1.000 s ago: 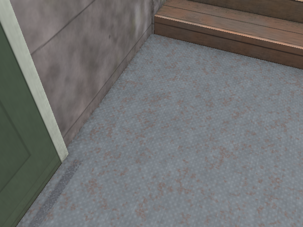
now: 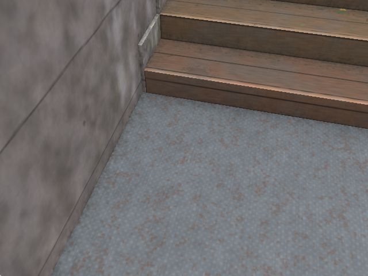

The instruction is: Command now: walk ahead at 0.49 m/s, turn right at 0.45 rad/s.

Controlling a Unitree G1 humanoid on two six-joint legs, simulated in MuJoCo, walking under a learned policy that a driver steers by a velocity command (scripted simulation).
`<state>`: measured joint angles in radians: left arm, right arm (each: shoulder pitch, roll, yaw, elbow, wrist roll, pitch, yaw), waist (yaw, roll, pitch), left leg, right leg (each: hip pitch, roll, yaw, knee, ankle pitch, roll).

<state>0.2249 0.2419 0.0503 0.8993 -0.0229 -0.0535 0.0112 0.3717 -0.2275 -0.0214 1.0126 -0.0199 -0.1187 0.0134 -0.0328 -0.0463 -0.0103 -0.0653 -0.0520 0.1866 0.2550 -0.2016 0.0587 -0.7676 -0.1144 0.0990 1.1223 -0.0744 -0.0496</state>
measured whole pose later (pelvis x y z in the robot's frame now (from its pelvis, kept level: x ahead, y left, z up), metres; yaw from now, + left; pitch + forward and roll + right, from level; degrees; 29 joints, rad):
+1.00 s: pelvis +0.57 -0.12 +0.00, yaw -30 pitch +2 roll +1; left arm 0.22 0.27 0.06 0.69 -0.02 -0.06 0.01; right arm 0.36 -0.25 -0.05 0.90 0.00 -0.11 0.01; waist -0.07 -0.05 0.00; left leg -0.17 -0.04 0.03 0.32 -0.18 0.04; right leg -0.61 -0.07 0.06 1.04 -0.21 -0.03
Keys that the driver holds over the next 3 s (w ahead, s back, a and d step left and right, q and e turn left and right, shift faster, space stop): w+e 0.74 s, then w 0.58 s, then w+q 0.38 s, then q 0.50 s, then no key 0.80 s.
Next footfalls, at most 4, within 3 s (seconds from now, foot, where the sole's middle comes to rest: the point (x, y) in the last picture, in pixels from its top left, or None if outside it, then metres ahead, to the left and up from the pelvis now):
0.26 right None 0.32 -0.16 -0.78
0.76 left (198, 246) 0.64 -0.05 -0.78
1.26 right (284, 216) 0.76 -0.40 -0.78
1.82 left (254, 154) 1.09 -0.34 -0.78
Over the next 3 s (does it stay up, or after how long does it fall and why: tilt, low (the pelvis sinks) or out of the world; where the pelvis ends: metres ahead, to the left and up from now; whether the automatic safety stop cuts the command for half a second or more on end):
stays up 1.03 -0.39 -0.01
